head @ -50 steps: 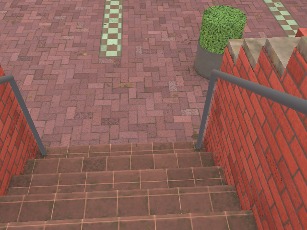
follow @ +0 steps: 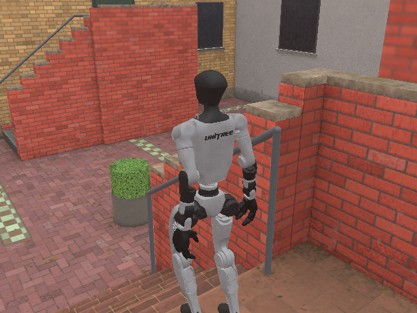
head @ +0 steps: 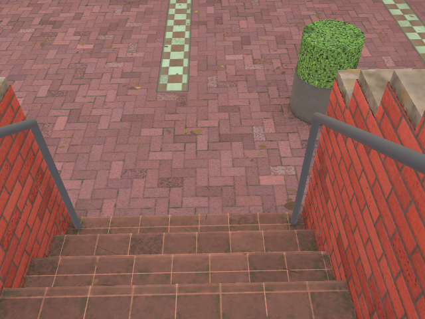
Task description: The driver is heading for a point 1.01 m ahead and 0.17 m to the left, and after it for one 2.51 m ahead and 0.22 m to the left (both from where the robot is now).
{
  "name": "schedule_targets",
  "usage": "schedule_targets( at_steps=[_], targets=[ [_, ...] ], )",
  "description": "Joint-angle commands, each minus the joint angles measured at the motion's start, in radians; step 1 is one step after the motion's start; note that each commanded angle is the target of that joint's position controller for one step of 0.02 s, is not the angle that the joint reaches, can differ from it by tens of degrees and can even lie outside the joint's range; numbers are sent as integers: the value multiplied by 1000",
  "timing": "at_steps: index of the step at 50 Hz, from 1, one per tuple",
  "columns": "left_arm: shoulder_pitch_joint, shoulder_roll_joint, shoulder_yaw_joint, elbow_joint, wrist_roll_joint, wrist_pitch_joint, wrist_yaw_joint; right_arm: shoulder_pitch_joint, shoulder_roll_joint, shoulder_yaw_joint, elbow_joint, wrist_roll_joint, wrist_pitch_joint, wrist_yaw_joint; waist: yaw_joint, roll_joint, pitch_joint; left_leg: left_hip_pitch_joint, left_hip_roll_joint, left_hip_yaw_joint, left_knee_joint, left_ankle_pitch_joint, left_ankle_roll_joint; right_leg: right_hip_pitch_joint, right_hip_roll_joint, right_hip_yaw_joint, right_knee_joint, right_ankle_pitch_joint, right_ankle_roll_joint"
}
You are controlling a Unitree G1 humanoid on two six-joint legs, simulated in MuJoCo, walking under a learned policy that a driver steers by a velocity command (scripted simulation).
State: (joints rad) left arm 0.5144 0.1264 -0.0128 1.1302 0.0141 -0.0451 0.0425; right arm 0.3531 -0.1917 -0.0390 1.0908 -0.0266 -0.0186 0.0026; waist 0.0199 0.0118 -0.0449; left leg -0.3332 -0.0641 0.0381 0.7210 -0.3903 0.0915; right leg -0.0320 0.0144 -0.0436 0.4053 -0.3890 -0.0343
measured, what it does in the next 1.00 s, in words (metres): goes down: left foot, then right foot 0.17 m lower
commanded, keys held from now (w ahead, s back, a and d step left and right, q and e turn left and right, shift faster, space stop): w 0.58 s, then w+q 0.42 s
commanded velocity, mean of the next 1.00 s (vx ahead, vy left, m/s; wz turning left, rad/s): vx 0.47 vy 0.00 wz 0.13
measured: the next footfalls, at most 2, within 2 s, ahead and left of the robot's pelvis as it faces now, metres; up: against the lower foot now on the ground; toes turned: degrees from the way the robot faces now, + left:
left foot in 0.20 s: +0.14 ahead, +0.11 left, +0.00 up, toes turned +3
right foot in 0.58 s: +0.32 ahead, -0.07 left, -0.17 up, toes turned -4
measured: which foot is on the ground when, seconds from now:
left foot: up 0.00-0.18, down 0.20-0.58, up 0.60-1.00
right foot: down 0.00-0.20, up 0.22-0.56, down 0.58-1.00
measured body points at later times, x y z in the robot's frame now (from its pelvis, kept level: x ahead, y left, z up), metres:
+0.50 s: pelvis +0.20 +0.01 -0.05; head +0.20 +0.01 +0.40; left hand +0.32 +0.28 -0.17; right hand +0.11 -0.24 -0.20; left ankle +0.10 +0.11 -0.73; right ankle +0.31 -0.10 -0.76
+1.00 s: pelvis +0.44 +0.04 -0.27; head +0.44 +0.05 +0.18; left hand +0.32 +0.26 -0.42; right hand +0.60 -0.19 -0.40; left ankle +0.56 +0.14 -0.98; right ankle +0.28 -0.06 -0.90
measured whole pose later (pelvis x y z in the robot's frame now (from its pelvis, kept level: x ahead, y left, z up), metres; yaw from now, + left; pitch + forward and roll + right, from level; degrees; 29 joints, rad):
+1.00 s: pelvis +0.44 +0.04 -0.27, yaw +8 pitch -2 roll -3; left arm 0.49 0.19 0.04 1.06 0.03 -0.09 0.02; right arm 0.15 -0.22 -0.06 0.93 -0.02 -0.01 0.04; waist 0.06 0.03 0.04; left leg -0.50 0.02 0.04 0.63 0.44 0.11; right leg -0.14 -0.03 -0.23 1.12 -0.90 -0.02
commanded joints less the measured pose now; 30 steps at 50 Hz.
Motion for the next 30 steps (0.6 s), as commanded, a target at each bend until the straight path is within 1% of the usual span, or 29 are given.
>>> schedule_targets(
  at_steps=[1, 3, 4, 5, 6, 7, 8, 9, 10, 11, 12, 13, 14, 15, 16, 17, 18, 19, 20, 21, 22, 23, 24, 25, 26, 27, 28, 29, 30],
  targets=[
    [166, 124, 34, 13, -4, -7, 5, -111, -52, -7, -105, -5, -28, 21, 18, -102, 224, -359, 68, -20, 98, 20, -33, 121, -315, 286, -218, 387, -193],
    [124, 116, 36, -9, -7, -10, 4, -130, -39, -3, -125, -7, -22, 34, 1, -124, 215, -258, 50, 18, 91, 111, -38, 26, -251, 193, -203, 429, -163],
    [124, 128, 41, -15, 5, -16, 5, -96, -36, -7, -102, -15, -22, 44, -6, -125, 197, -195, 51, 29, 197, 256, -31, -39, -234, 129, -132, 479, -168],
    [122, 116, 38, -18, 4, -20, 3, -75, -38, -8, -100, -19, -21, 45, -18, -116, 180, -160, 49, 37, 210, 276, -28, -88, -231, 114, -89, 507, -163],
    [104, 117, 35, -32, 3, -24, -2, -59, -38, -9, -97, -22, -18, 42, -32, -113, 176, -93, 39, 55, 210, 278, -23, -154, -223, 93, -40, 565, -156],
    [58, 128, 34, -51, 0, -29, -8, -14, -37, -10, -84, -23, -19, 37, -65, -112, 160, 42, 10, 84, 190, 258, -11, -247, -199, 51, 41, 705, -140],
    [16, 150, 35, -66, -3, -32, -12, 81, -46, -18, -51, -23, -23, 32, -110, -116, 117, 218, -32, 113, 172, 222, 9, -331, -167, 13, 183, 859, -123],
    [-67, 194, 43, -83, -14, -42, -18, 243, -74, -35, -10, -19, -36, 22, -208, -97, 74, 430, -28, 87, 77, 249, 31, -463, -135, 5, 413, 889, -106],
    [-176, 214, 53, -112, -15, -60, -14, 423, -149, -58, 37, -19, -47, 12, -328, -3, 18, 566, 25, 45, -71, 319, 46, -557, -72, -2, 740, 692, -78],
    [-117, 116, 49, -167, -25, -72, -11, 351, -267, -79, 11, -1, -62, 11, -219, 287, 17, 535, 348, -449, -295, 484, 164, -699, 72, 8, 1147, -60, -40],
    [-78, 144, 55, -166, -15, -75, 4, 294, -258, -73, -15, 27, -77, 16, -160, 114, 66, 449, 414, -576, -302, 725, 224, -752, 29, 161, 1133, -64, -60],
    [-61, 160, 63, -165, -12, -58, 0, 233, -258, -77, -10, 37, -83, 9, -107, 84, 98, 408, 443, -567, -312, 576, 246, -798, -11, 152, 1100, -47, -41],
    [-73, 183, 75, -152, -6, -37, -2, 154, -192, -62, -26, 28, -85, 5, -62, -21, 174, 250, 421, -532, -308, 457, 223, -761, -59, 171, 994, -27, -23],
    [-95, 185, 87, -157, -2, -13, -5, 99, -162, -46, -43, 14, -94, 3, -21, -25, 206, 146, 406, -474, -310, 408, 199, -718, -76, 189, 891, -12, -11],
    [-106, 169, 85, -160, 5, 18, -11, 76, -158, -43, -46, -2, -96, 3, 1, -8, 209, 42, 378, -405, -328, 383, 186, -620, -83, 157, 794, 4, 8],
    [-92, 144, 87, -158, 8, 46, -18, 47, -154, -38, -58, -18, -98, 2, 18, 26, 214, -65, 350, -331, -304, 312, 193, -530, -71, 117, 775, 129, 9],
    [-99, 132, 89, -160, 19, 65, -24, 30, -144, -32, -69, -14, -101, 0, 46, 18, 199, -166, 308, -265, -301, 312, 172, -433, -48, 73, 729, 226, 5],
    [-171, 139, 100, -190, 9, 60, -35, 0, -122, -25, -67, -3, -123, -5, 56, -7, 229, -233, 239, -196, -231, 59, 119, -418, -42, 108, 562, 471, -4],
    [-172, 140, 101, -183, 21, 61, -56, 18, -124, -20, -67, 7, -132, -10, 51, 24, 189, -241, 217, -171, -205, 15, 103, -363, -4, 56, 521, 608, -11],
    [-196, 112, 88, -199, 22, 55, -72, -20, -127, -22, -77, 24, -140, -12, 60, 10, 157, -347, 162, -103, -197, -121, 67, -226, 3, 35, 378, 849, -13],
    [-210, 94, 74, -196, 19, 51, -89, 0, -126, -19, -68, 34, -136, -9, 41, 41, 113, -369, 137, -50, -181, -141, 52, -89, 32, -32, 314, 922, -7],
    [-229, 111, 76, -197, -3, 54, -91, 10, -123, -20, -53, 32, -125, -16, 25, 74, 126, -375, 138, -35, -119, -135, 46, -43, 39, -46, 289, 937, -2],
    [-261, 127, 73, -208, -8, 62, -91, 52, -99, -12, -52, 20, -116, -21, -5, 69, 143, -333, 138, -40, -63, -126, 45, -64, 44, -57, 251, 888, 6],
    [-288, 140, 71, -218, -6, 65, -83, 78, -97, -11, -46, 14, -109, -24, -20, 63, 176, -274, 141, -55, 2, -90, 41, -96, 34, -61, 187, 849, 14],
    [-288, 160, 71, -217, -4, 64, -72, 104, -99, -11, -48, 7, -93, -35, -29, 58, 193, -187, 144, -74, 81, -32, 41, -130, 7, -46, 95, 819, 16],
    [-218, 190, 81, -186, -9, 56, -56, 130, -110, -10, -42, -9, -79, -55, -15, 21, 198, -72, 136, -79, 229, 26, 49, -146, -29, -27, -52, 840, 9],
    [-7, 222, 102, -97, 6, 61, -44, 116, -163, -22, -42, -16, -64, -56, 50, 51, 114, -52, 179, -125, 444, 226, 78, -11, -71, 19, 6, 834, -31],
    [51, 234, 105, -96, 17, 51, -42, 157, -152, -30, -33, 9, -41, -50, 77, -39, 105, -17, 94, -59, 660, 265, 68, 23, -78, 19, -259, 734, -44],
    [142, 256, 119, -67, 32, 34, -47, 151, -123, -27, -30, 13, -29, -43, 127, -192, 95, -225, -16, -37, 1082, -140, 77, 212, -158, 87, -247, 821, -105]
  ],
)
Velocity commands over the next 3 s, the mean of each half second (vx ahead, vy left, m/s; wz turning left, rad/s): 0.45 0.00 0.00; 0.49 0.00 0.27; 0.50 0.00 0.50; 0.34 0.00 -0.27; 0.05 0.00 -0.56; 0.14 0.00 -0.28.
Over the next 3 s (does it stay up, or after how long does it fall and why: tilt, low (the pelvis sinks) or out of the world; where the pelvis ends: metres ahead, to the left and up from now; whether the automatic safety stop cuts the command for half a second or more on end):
stays up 0.89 0.12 -0.57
